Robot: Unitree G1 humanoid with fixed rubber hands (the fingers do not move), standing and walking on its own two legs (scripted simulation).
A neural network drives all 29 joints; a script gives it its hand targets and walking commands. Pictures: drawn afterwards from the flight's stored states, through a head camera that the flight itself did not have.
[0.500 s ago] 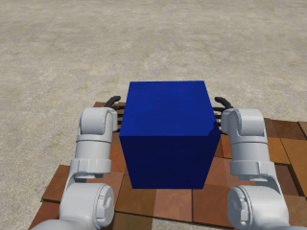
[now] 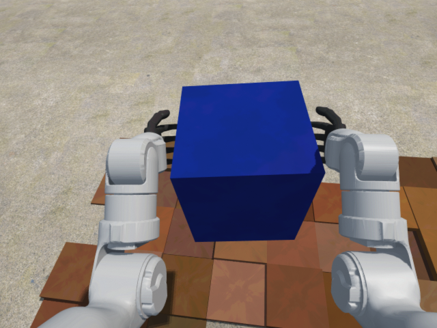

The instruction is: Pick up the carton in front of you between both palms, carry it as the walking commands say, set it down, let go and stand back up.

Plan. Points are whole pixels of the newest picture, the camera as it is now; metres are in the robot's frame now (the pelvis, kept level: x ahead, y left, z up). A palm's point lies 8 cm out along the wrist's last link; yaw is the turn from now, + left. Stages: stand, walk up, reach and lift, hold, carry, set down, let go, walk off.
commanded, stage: carry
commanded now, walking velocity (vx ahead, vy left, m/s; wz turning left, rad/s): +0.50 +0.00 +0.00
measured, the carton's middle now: (242, 168) +0.39 -0.02 +0.06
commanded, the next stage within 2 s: none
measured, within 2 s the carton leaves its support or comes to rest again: neither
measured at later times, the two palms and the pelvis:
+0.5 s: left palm (179, 77) +0.66 +0.13 +0.09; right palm (299, 79) +0.64 -0.16 +0.09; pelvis +0.28 +0.01 +0.01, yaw -1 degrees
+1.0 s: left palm out of the picture +0.89 +0.10 +0.20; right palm out of the picture +0.92 -0.20 +0.20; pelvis +0.55 -0.06 +0.04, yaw -1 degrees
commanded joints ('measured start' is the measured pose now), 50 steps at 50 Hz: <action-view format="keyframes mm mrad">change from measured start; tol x32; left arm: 1 -843 -944 -560 -254 -449 -1 -190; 20 -747 -1179 -508 120 -449 -36 -304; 40 -395 -992 -769 -224 -373 -163 -249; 50 -715 -901 -668 -251 -524 -14 -254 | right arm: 1 -832 1133 562 -199 438 -2 215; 20 -553 1170 406 186 221 -51 244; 50 -593 982 578 -177 294 -15 191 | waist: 1 83 -119 -504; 17 -26 -177 -412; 20 -88 241 -722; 50 96 -161 -433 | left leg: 1 -449 20 -59 143 49 18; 12 -583 -5 55 -181 285 4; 18 388 -96 168 -692 663 47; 20 891 368 -589 -678 704 358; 26 486 233 -358 -769 249 198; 36 404 166 -34 -746 509 138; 42 -401 -36 -28 26 -30 16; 50 -391 0 -1 -231 189 0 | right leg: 1 655 -298 467 -172 105 -139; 17 320 -126 61 -51 751 5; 20 -287 85 147 878 -409 127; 21 -348 21 209 952 -347 88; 38 219 21 -96 -214 6 74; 41 755 -333 588 -238 -43 -142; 50 558 -280 340 -279 39 -130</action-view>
